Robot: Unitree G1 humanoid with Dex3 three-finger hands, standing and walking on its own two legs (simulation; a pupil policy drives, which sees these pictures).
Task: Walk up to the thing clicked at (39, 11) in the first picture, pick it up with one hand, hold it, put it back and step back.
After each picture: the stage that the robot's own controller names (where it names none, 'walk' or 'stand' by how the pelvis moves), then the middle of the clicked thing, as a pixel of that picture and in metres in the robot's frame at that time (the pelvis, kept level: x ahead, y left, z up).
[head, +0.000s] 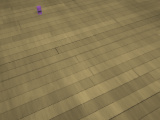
stand; (39, 10) +2.19 +0.64 -0.72
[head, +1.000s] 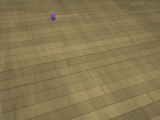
walk; (53, 17) +2.10 +0.31 -0.70
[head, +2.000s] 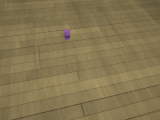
walk; (67, 34) +1.47 +0.14 -0.71
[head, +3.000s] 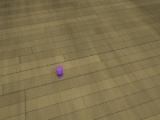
walk; (59, 72) +0.95 +0.18 -0.71
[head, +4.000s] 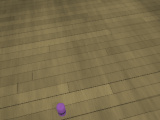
walk; (61, 109) +0.55 +0.20 -0.69
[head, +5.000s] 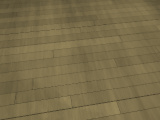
stand; out of the picture +0.36 +0.14 -0.69
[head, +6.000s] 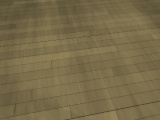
stand; out of the picture +0.34 +0.13 -0.72
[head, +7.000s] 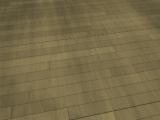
stand; out of the picture +0.33 +0.15 -0.73
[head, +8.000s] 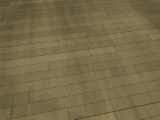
stand; out of the picture +0.32 +0.15 -0.73
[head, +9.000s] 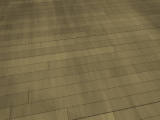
stand; out of the picture +0.32 +0.15 -0.73
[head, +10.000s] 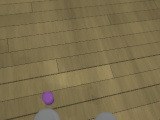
go down; (48, 98) +0.37 +0.16 -0.53
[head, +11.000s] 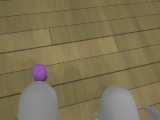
go down; (40, 74) +0.41 +0.19 -0.32
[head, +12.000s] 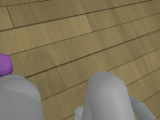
close in; (3, 66) +0.39 +0.23 -0.24
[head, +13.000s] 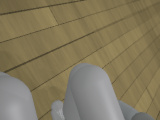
close; out of the picture +0.39 +0.24 -0.22
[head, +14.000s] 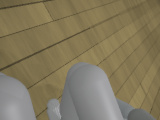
close; out of the picture +0.38 +0.25 -0.22
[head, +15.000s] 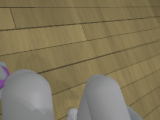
lift; out of the picture +0.30 +0.25 -0.16
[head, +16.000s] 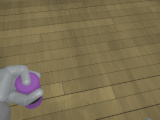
lift; (30, 91) +0.31 +0.17 +0.01
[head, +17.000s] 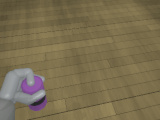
hold; (35, 93) +0.32 +0.17 +0.00
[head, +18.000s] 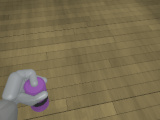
hold; (37, 95) +0.32 +0.16 +0.00
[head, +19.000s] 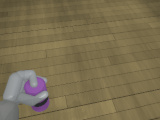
crouch; (37, 95) +0.32 +0.16 -0.01
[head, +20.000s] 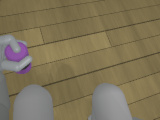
lower; (19, 59) +0.42 +0.20 -0.10
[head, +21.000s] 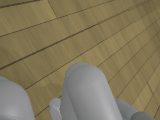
lower; out of the picture +0.41 +0.28 -0.22
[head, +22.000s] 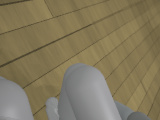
lower; out of the picture +0.40 +0.28 -0.23
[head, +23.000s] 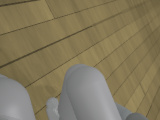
lower; out of the picture +0.40 +0.28 -0.23
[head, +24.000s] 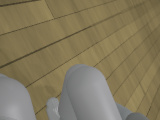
lower; out of the picture +0.39 +0.28 -0.23
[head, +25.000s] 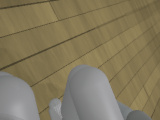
open; out of the picture +0.38 +0.25 -0.23
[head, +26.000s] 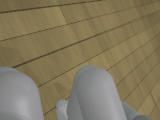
stand; out of the picture +0.38 +0.25 -0.23
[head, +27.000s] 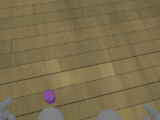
walk; (49, 97) +0.39 +0.18 -0.51
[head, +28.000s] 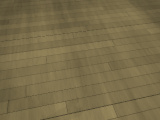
stand; out of the picture +0.36 +0.15 -0.66
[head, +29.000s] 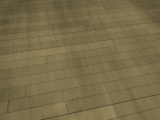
stand; out of the picture +0.35 +0.16 -0.66
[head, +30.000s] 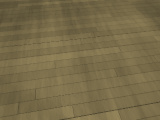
stand; out of the picture +0.37 +0.14 -0.72
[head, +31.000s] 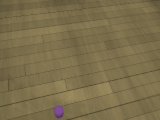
walk; (58, 112) +0.41 +0.12 -0.70
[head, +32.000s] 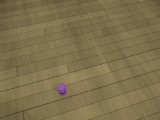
walk; (62, 89) +0.63 +0.18 -0.70
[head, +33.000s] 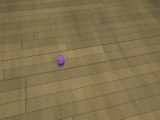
walk; (60, 61) +0.94 +0.17 -0.70
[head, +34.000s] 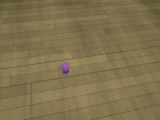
stand; (65, 69) +0.97 +0.14 -0.71
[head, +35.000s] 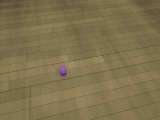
stand; (63, 71) +0.98 +0.18 -0.73
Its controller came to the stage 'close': yes
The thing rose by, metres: 0.70
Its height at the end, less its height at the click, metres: +0.00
